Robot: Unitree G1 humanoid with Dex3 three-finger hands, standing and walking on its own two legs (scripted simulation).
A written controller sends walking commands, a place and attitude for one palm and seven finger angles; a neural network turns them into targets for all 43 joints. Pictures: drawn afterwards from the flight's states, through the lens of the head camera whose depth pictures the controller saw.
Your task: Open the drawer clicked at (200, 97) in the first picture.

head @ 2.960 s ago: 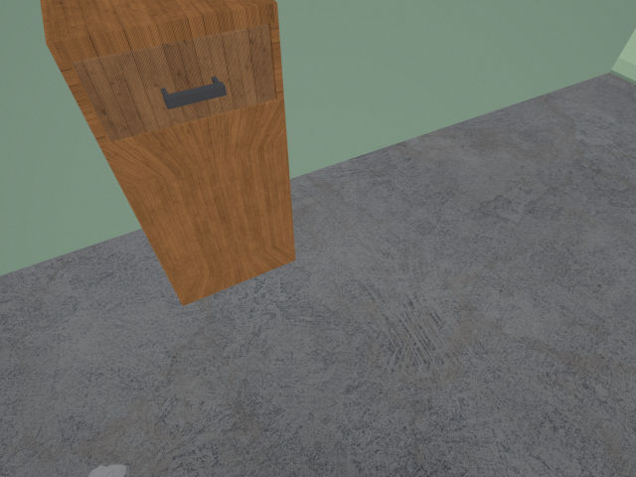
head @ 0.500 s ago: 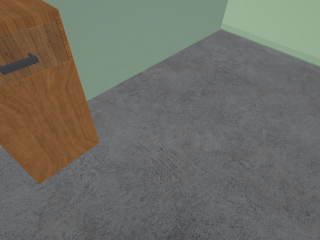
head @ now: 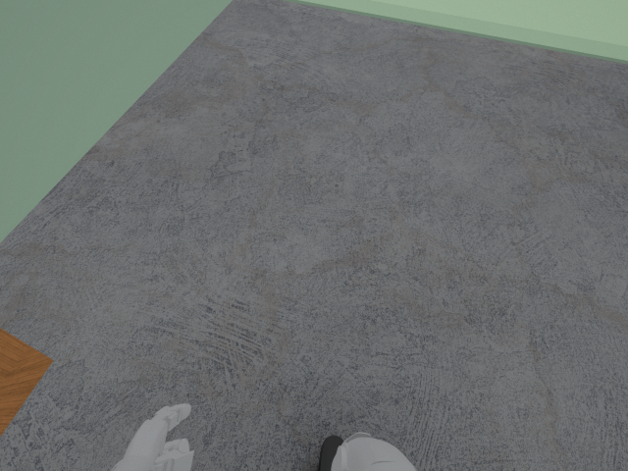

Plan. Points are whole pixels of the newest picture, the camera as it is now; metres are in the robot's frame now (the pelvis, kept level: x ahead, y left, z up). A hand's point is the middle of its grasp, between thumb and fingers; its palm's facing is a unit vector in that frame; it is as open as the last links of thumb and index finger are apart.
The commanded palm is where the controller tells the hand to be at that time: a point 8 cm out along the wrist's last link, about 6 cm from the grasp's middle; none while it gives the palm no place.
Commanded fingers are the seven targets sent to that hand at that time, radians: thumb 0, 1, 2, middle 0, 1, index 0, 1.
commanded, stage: walk to a spot facing it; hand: left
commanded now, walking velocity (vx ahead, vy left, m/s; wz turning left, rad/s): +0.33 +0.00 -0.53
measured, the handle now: out of the picture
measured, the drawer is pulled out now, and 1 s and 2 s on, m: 0.00 0.00 0.00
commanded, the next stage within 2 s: turn to face it in 0.36 s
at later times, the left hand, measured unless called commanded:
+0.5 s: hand (157, 406) +0.23 +0.23 -0.15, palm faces -0.10 -0.97 -0.23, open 7.3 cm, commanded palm none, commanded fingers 0.00 0.90 0.90 -0.20 -0.30 -0.20 -0.30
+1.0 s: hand (208, 318) +0.36 +0.17 -0.13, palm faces -0.07 -0.97 -0.22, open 7.3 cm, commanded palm none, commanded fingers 0.00 0.90 0.90 -0.20 -0.30 -0.20 -0.30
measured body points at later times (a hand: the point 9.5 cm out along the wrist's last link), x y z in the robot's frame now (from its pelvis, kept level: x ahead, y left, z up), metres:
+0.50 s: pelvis +0.18 +0.02 +0.01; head +0.19 +0.03 +0.46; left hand +0.23 +0.28 -0.13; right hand +0.28 -0.23 -0.10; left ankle +0.26 +0.13 -0.72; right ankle +0.12 -0.07 -0.71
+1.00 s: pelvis +0.24 +0.00 +0.02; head +0.26 -0.02 +0.47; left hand +0.36 +0.22 -0.11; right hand +0.20 -0.24 -0.14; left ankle +0.24 +0.12 -0.65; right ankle +0.21 -0.11 -0.71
